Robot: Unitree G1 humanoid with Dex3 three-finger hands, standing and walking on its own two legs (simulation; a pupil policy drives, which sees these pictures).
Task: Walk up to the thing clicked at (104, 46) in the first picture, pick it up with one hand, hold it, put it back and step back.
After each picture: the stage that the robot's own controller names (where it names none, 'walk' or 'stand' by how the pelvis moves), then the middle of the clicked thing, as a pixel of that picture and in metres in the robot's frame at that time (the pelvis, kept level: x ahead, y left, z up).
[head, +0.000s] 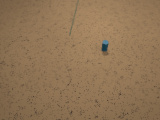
stand; (104, 46) +1.26 -0.27 -0.72
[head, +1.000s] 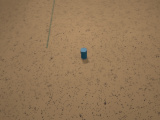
walk; (83, 53) +1.16 +0.08 -0.69
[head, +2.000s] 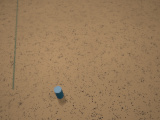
walk; (59, 92) +0.68 +0.28 -0.72
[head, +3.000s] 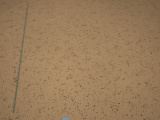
walk; out of the picture +0.44 +0.16 -0.71
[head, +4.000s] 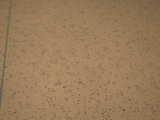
stand; out of the picture +0.35 +0.17 -0.72
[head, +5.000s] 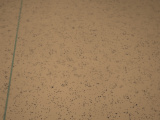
stand; out of the picture +0.34 +0.16 -0.71
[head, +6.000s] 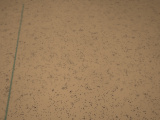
stand; out of the picture +0.33 +0.17 -0.72
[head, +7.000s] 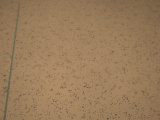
stand; out of the picture +0.33 +0.16 -0.73
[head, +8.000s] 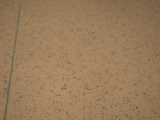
stand; out of the picture +0.31 +0.17 -0.73
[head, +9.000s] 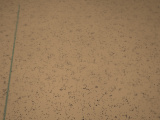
stand; out of the picture +0.31 +0.17 -0.73
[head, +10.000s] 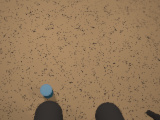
go down; (47, 91) +0.37 +0.17 -0.49
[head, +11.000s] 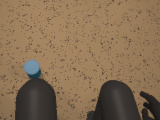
go down; (33, 70) +0.40 +0.21 -0.32
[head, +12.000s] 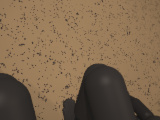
close in; out of the picture +0.38 +0.25 -0.24
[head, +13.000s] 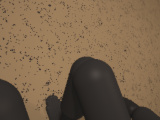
close; out of the picture +0.38 +0.26 -0.22
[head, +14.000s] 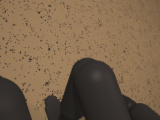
lift; out of the picture +0.37 +0.27 -0.22
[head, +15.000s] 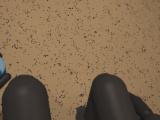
lift; out of the picture +0.33 +0.27 -0.10
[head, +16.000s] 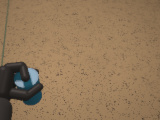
hold; (29, 87) +0.32 +0.17 +0.03
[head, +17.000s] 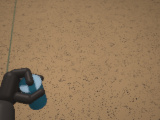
hold; (34, 93) +0.31 +0.17 +0.00
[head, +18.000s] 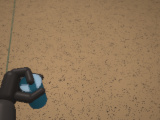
hold; (34, 92) +0.32 +0.17 +0.00
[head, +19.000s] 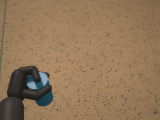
crouch; (41, 89) +0.33 +0.15 -0.03
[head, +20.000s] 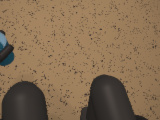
lower; out of the picture +0.43 +0.23 -0.11
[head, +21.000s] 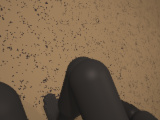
lower; out of the picture +0.40 +0.30 -0.22
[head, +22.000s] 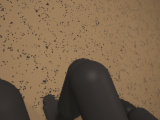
lower; out of the picture +0.39 +0.30 -0.23
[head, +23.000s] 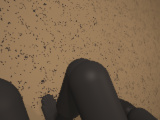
lower; out of the picture +0.39 +0.30 -0.23
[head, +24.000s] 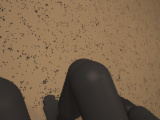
lower; out of the picture +0.38 +0.31 -0.22
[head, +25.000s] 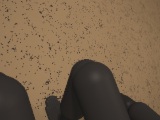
open; out of the picture +0.37 +0.29 -0.22
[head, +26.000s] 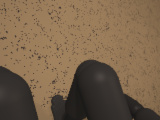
stand; out of the picture +0.37 +0.28 -0.23
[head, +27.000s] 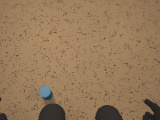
walk; (46, 93) +0.38 +0.20 -0.52
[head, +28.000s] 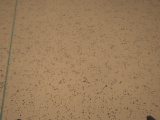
stand; out of the picture +0.34 +0.18 -0.67
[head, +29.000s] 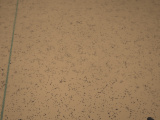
stand; out of the picture +0.34 +0.18 -0.67
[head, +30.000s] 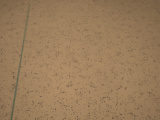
stand; out of the picture +0.36 +0.16 -0.72
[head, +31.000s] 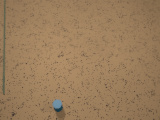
walk; (57, 105) +0.41 +0.15 -0.71
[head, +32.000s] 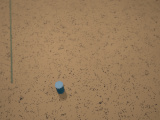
walk; (59, 87) +0.63 +0.22 -0.70
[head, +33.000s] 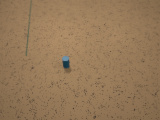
stand; (65, 62) +0.98 +0.17 -0.69
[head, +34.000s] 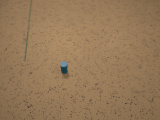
stand; (64, 67) +0.97 +0.18 -0.72
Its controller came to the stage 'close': yes
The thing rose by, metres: 0.70
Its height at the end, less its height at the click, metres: +0.00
